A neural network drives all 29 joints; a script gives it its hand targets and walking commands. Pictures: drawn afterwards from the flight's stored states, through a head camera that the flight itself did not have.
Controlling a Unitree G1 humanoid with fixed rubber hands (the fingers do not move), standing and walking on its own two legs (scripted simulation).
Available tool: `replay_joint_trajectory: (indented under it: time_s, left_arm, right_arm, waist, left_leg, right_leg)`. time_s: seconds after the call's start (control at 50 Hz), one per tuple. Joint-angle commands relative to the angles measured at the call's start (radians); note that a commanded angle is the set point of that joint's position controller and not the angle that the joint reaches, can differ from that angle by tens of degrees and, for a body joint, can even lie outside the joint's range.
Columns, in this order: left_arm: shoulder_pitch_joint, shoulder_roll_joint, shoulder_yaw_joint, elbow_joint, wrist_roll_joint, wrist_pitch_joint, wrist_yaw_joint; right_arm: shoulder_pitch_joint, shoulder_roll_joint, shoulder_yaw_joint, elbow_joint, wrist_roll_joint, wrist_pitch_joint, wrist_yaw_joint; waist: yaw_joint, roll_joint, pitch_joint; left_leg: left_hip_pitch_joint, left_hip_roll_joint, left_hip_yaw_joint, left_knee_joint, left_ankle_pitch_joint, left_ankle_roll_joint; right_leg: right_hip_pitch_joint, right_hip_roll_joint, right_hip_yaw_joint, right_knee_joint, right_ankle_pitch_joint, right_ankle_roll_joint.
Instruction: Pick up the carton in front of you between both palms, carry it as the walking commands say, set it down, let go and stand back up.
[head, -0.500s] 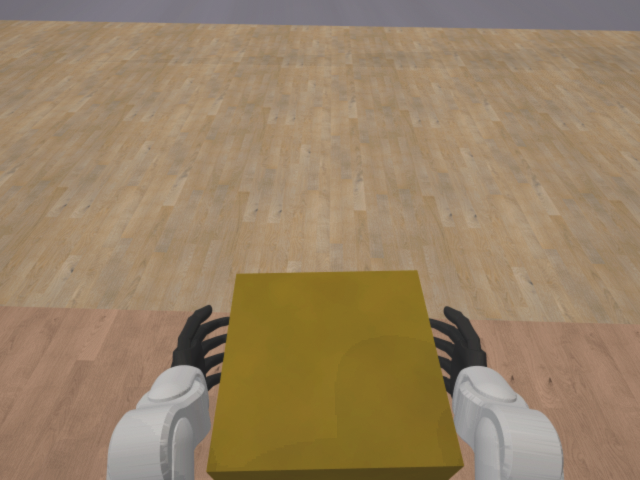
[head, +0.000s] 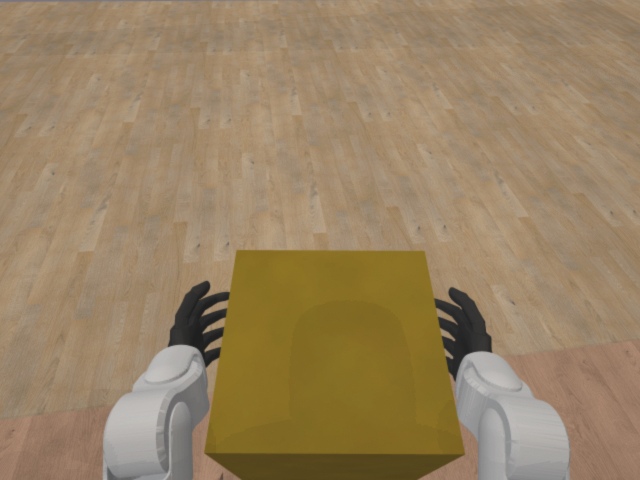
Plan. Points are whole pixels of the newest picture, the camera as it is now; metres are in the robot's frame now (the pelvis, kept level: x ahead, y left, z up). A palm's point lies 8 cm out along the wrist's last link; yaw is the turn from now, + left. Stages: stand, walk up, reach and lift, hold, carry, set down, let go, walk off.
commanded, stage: carry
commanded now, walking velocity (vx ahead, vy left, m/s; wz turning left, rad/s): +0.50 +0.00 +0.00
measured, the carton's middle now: (328, 377) +0.24 -0.01 +0.01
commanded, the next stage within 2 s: none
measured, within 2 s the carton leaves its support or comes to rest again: neither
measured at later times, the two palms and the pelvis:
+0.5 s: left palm (244, 141) +0.66 +0.12 +0.06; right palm (403, 137) +0.69 -0.18 +0.05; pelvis +0.34 -0.06 -0.01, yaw +3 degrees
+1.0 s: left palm (252, 69) +1.04 +0.14 +0.01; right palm (371, 73) +1.02 -0.17 +0.02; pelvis +0.71 +0.00 -0.06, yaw +1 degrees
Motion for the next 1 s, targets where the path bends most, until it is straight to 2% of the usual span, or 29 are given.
replay_joint_trajectory:
  time_s: [0.0,0.1,0.18,0.22,0.24,0.26,0.28,0.3,0.32,0.34,0.36,0.38,0.4,0.52,0.6,0.64,0.68,0.7,0.74,0.76,0.78,0.8,0.82,0.84,0.86,0.88,0.9,0.94,0.98]
  left_arm:
    - [-0.438,-0.632,-0.482,0.026,-0.095,-0.069,0.022]
    - [-0.642,-0.581,-0.421,0.146,-0.090,-0.105,0.064]
    - [-0.778,-0.560,-0.375,0.283,-0.087,-0.122,0.072]
    - [-0.834,-0.575,-0.348,0.361,-0.082,-0.133,0.070]
    - [-0.843,-0.585,-0.334,0.401,-0.080,-0.140,0.069]
    - [-0.854,-0.591,-0.320,0.436,-0.075,-0.148,0.068]
    - [-0.882,-0.584,-0.312,0.449,-0.073,-0.156,0.067]
    - [-0.937,-0.616,-0.323,0.455,-0.099,-0.166,0.064]
    - [-0.954,-0.676,-0.336,0.448,-0.121,-0.174,0.055]
    - [-1.011,-0.716,-0.358,0.430,-0.139,-0.184,0.045]
    - [-1.046,-0.761,-0.383,0.408,-0.159,-0.198,0.032]
    - [-1.080,-0.798,-0.401,0.394,-0.176,-0.213,0.020]
    - [-1.108,-0.820,-0.417,0.374,-0.190,-0.227,0.012]
    - [-0.996,-0.787,-0.455,0.321,-0.178,-0.264,0.006]
    - [-0.944,-0.744,-0.473,0.265,-0.175,-0.253,0.008]
    - [-0.905,-0.702,-0.467,0.254,-0.164,-0.241,0.018]
    - [-0.864,-0.666,-0.452,0.264,-0.147,-0.223,0.030]
    - [-0.845,-0.650,-0.442,0.281,-0.138,-0.214,0.037]
    - [-0.836,-0.635,-0.439,0.301,-0.128,-0.192,0.047]
    - [-0.849,-0.631,-0.442,0.307,-0.124,-0.179,0.049]
    - [-0.882,-0.620,-0.442,0.298,-0.125,-0.168,0.051]
    - [-0.927,-0.616,-0.432,0.295,-0.130,-0.156,0.055]
    - [-0.912,-0.624,-0.427,0.318,-0.134,-0.140,0.061]
    - [-0.899,-0.614,-0.400,0.319,-0.129,-0.134,0.071]
    - [-0.923,-0.628,-0.389,0.301,-0.135,-0.136,0.077]
    - [-0.942,-0.665,-0.381,0.325,-0.125,-0.138,0.079]
    - [-0.942,-0.690,-0.366,0.358,-0.106,-0.146,0.078]
    - [-0.933,-0.730,-0.346,0.392,-0.075,-0.172,0.069]
    - [-0.925,-0.775,-0.352,0.412,-0.060,-0.199,0.057]
  right_arm:
    - [-0.528,0.593,0.520,-0.041,0.183,-0.054,0.024]
    - [-0.679,0.548,0.436,0.120,0.151,-0.091,-0.020]
    - [-0.797,0.546,0.380,0.266,0.108,-0.110,-0.053]
    - [-0.887,0.567,0.373,0.325,0.097,-0.119,-0.059]
    - [-0.932,0.581,0.376,0.346,0.098,-0.122,-0.061]
    - [-0.968,0.592,0.378,0.370,0.098,-0.125,-0.063]
    - [-0.990,0.620,0.387,0.379,0.100,-0.127,-0.064]
    - [-1.008,0.655,0.388,0.374,0.105,-0.135,-0.065]
    - [-1.058,0.688,0.377,0.377,0.117,-0.142,-0.065]
    - [-1.070,0.724,0.361,0.412,0.106,-0.151,-0.063]
    - [-1.086,0.758,0.354,0.415,0.102,-0.165,-0.058]
    - [-1.107,0.790,0.349,0.415,0.098,-0.179,-0.052]
    - [-1.108,0.802,0.349,0.418,0.094,-0.192,-0.046]
    - [-0.991,0.773,0.397,0.367,0.071,-0.235,-0.041]
    - [-0.972,0.741,0.425,0.287,0.095,-0.226,-0.034]
    - [-0.949,0.701,0.426,0.263,0.103,-0.211,-0.034]
    - [-0.930,0.661,0.423,0.247,0.105,-0.191,-0.035]
    - [-0.912,0.644,0.417,0.254,0.102,-0.179,-0.035]
    - [-0.873,0.600,0.388,0.275,0.087,-0.156,-0.038]
    - [-0.835,0.577,0.367,0.308,0.076,-0.146,-0.042]
    - [-0.836,0.561,0.351,0.314,0.069,-0.138,-0.044]
    - [-0.846,0.543,0.332,0.330,0.075,-0.132,-0.046]
    - [-0.877,0.534,0.325,0.342,0.081,-0.127,-0.053]
    - [-0.885,0.549,0.344,0.347,0.106,-0.124,-0.057]
    - [-0.909,0.597,0.353,0.324,0.137,-0.132,-0.053]
    - [-0.949,0.642,0.361,0.324,0.147,-0.135,-0.044]
    - [-0.980,0.682,0.380,0.342,0.156,-0.138,-0.033]
    - [-1.054,0.748,0.433,0.330,0.190,-0.159,-0.009]
    - [-1.095,0.790,0.468,0.315,0.210,-0.189,0.007]
  waist:
    - [0.019,0.118,-0.145]
    - [-0.008,0.150,-0.089]
    - [-0.014,0.179,-0.077]
    - [0.025,0.169,-0.121]
    - [0.076,0.128,-0.196]
    - [0.120,0.023,-0.306]
    - [0.111,-0.211,-0.388]
    - [0.101,-0.378,-0.430]
    - [0.108,-0.314,-0.418]
    - [0.106,-0.213,-0.385]
    - [0.103,-0.118,-0.384]
    - [0.086,-0.073,-0.393]
    - [0.077,-0.080,-0.413]
    - [0.092,-0.108,-0.389]
    - [0.106,-0.108,-0.329]
    - [0.134,-0.087,-0.288]
    - [0.142,-0.085,-0.246]
    - [0.137,-0.096,-0.230]
    - [0.065,-0.126,-0.259]
    - [0.009,-0.086,-0.311]
    - [-0.036,0.003,-0.340]
    - [-0.038,0.162,-0.352]
    - [0.011,0.329,-0.386]
    - [-0.043,0.296,-0.419]
    - [-0.044,0.231,-0.370]
    - [-0.030,0.115,-0.331]
    - [-0.021,0.046,-0.310]
    - [-0.001,0.018,-0.319]
    - [0.010,0.067,-0.327]
  left_leg:
    - [0.227,0.236,-0.262,-0.273,-0.042,0.073]
    - [0.231,0.171,-0.131,-0.237,0.136,0.073]
    - [0.290,0.182,-0.125,-0.187,0.252,0.061]
    - [0.340,0.174,-0.094,-0.038,0.514,0.028]
    - [0.331,0.135,-0.042,0.141,0.594,-0.006]
    - [0.230,0.080,-0.035,0.388,0.463,-0.036]
    - [-0.001,-0.004,-0.060,0.664,0.139,-0.062]
    - [-0.317,-0.122,-0.139,0.890,-0.277,-0.069]
    - [-0.375,-0.072,-0.236,0.973,-0.278,-0.036]
    - [-0.388,-0.041,-0.270,0.964,-0.246,-0.020]
    - [-0.378,-0.021,-0.274,0.910,-0.197,-0.013]
    - [-0.357,0.002,-0.271,0.836,-0.164,-0.015]
    - [-0.342,0.013,-0.267,0.777,-0.148,-0.018]
    - [-0.449,-0.002,-0.194,0.511,-0.079,-0.035]
    - [-0.405,-0.040,-0.119,0.311,0.158,-0.037]
    - [-0.417,-0.054,-0.096,0.146,0.328,-0.032]
    - [-0.341,-0.056,-0.102,-0.002,0.425,-0.017]
    - [-0.265,-0.064,-0.099,-0.049,0.438,-0.002]
    - [-0.057,-0.079,-0.085,-0.070,0.448,0.013]
    - [0.127,-0.082,-0.061,-0.072,0.446,0.019]
    - [0.315,-0.044,-0.082,-0.019,0.345,0.008]
    - [0.500,0.096,-0.248,0.139,0.538,0.022]
    - [0.635,0.267,-0.588,0.140,0.518,0.130]
    - [0.711,0.315,-0.778,0.025,0.307,0.248]
    - [0.624,0.289,-0.774,-0.041,0.240,0.247]
    - [0.502,0.258,-0.705,-0.056,0.269,0.213]
    - [0.416,0.250,-0.643,-0.063,0.356,0.196]
    - [0.349,0.228,-0.538,-0.081,0.361,0.151]
    - [0.365,0.193,-0.453,-0.054,0.478,0.116]
  right_leg:
    - [-0.177,-0.027,-0.011,-0.150,0.134,0.011]
    - [-0.131,-0.001,-0.087,-0.468,0.274,0.009]
    - [-0.069,0.024,-0.111,-0.585,0.285,-0.033]
    - [0.040,0.062,-0.140,-0.633,0.243,-0.055]
    - [0.206,0.106,-0.180,-0.682,0.219,-0.053]
    - [0.443,0.088,-0.136,-0.668,0.134,-0.048]
    - [0.626,-0.158,0.270,-0.707,0.050,-0.099]
    - [0.813,-0.294,0.651,-0.852,0.074,-0.223]
    - [0.794,-0.247,0.574,-0.824,0.231,-0.216]
    - [0.734,-0.240,0.460,-0.779,0.381,-0.197]
    - [0.678,-0.224,0.379,-0.767,0.462,-0.184]
    - [0.645,-0.205,0.308,-0.761,0.514,-0.158]
    - [0.651,-0.198,0.267,-0.760,0.534,-0.144]
    - [0.736,-0.173,0.178,-0.767,0.678,-0.177]
    - [0.736,-0.102,0.070,-0.740,0.805,-0.146]
    - [0.782,-0.052,0.035,-0.723,0.743,-0.130]
    - [0.766,-0.049,0.024,-0.706,0.669,-0.112]
    - [0.728,-0.051,0.020,-0.682,0.686,-0.106]
    - [0.681,-0.051,-0.002,-0.556,0.805,-0.077]
    - [0.611,-0.030,-0.045,-0.397,0.778,-0.050]
    - [0.450,-0.003,-0.060,-0.213,0.574,-0.027]
    - [0.177,0.061,-0.043,-0.014,0.125,-0.020]
    - [-0.089,0.144,0.004,0.175,-0.289,0.000]
    - [-0.240,0.157,0.037,0.303,-0.276,-0.007]
    - [-0.296,0.111,0.069,0.304,-0.218,-0.015]
    - [-0.255,0.078,0.089,0.232,-0.159,-0.018]
    - [-0.220,0.055,0.083,0.167,-0.118,-0.016]
    - [-0.164,0.034,0.072,0.076,-0.059,-0.009]
    - [-0.202,0.035,0.043,0.007,0.010,-0.006]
